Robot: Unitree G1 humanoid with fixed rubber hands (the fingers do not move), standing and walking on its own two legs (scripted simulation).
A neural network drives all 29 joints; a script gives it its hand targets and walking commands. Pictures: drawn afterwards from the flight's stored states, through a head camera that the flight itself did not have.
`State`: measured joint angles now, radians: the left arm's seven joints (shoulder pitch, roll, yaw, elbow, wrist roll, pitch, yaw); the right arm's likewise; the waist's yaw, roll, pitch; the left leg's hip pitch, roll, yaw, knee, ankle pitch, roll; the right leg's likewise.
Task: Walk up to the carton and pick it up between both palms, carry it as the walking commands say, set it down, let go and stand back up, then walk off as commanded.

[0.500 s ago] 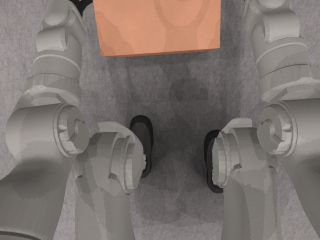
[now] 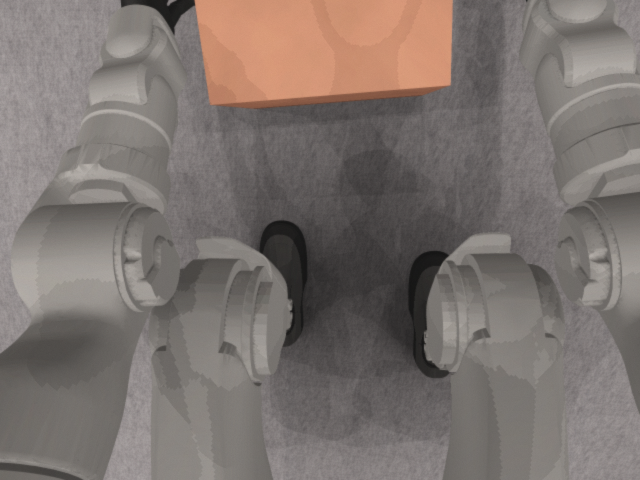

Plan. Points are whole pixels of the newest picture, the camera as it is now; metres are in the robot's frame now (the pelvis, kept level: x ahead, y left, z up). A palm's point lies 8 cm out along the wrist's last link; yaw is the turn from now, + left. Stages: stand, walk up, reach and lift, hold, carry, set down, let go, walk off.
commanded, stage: set down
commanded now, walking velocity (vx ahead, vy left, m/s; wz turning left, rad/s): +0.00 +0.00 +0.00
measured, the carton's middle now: out of the picture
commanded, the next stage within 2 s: let go in 1.74 s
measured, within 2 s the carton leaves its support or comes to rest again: neither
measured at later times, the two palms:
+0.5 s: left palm (110, 2) +0.53 +0.23 -0.16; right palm out of the picture +0.56 -0.17 -0.16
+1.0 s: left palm out of the picture +0.53 +0.23 -0.01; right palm out of the picture +0.58 -0.18 -0.01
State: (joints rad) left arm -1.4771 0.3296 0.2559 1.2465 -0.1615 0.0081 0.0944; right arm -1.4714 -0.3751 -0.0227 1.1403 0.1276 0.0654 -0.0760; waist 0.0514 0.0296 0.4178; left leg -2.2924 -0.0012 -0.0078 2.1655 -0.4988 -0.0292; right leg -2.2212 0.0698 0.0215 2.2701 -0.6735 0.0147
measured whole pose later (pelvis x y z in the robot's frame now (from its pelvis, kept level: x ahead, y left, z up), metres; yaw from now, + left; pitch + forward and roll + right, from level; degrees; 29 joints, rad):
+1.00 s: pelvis +0.01 +0.00 +0.10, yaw +0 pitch +46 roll +1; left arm -1.22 0.31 0.30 0.86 -0.12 0.16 0.09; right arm -1.33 -0.40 -0.15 0.93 0.10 0.19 -0.04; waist 0.06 -0.01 0.07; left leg -2.16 0.00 -0.01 1.81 -0.46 -0.02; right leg -2.09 0.05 0.02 1.90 -0.60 0.01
